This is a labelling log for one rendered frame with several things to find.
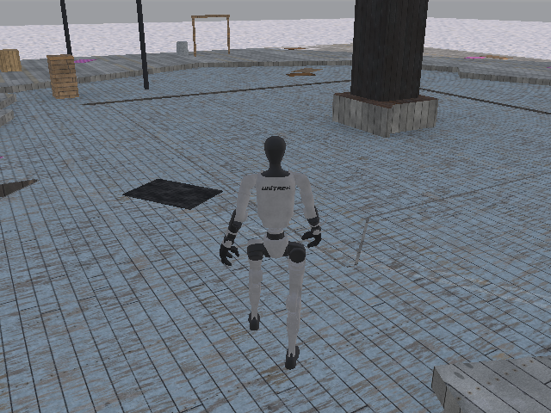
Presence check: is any robot left hand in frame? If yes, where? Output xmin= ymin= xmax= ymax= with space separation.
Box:
xmin=220 ymin=244 xmax=239 ymax=266

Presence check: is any robot right forearm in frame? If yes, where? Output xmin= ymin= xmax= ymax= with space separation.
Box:
xmin=307 ymin=206 xmax=321 ymax=235

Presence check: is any robot right hand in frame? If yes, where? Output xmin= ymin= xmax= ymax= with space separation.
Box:
xmin=301 ymin=231 xmax=322 ymax=248

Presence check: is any robot left forearm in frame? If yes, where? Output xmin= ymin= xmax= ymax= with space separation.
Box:
xmin=222 ymin=209 xmax=242 ymax=248

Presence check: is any robot left foot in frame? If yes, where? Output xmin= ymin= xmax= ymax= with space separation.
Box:
xmin=248 ymin=313 xmax=260 ymax=330

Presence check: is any left robot upper arm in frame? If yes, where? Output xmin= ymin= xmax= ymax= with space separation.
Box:
xmin=234 ymin=174 xmax=257 ymax=223

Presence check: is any robot head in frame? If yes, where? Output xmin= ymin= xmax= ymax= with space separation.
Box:
xmin=261 ymin=136 xmax=290 ymax=177

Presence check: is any right robot upper arm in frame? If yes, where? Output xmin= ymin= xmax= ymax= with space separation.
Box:
xmin=293 ymin=173 xmax=317 ymax=219

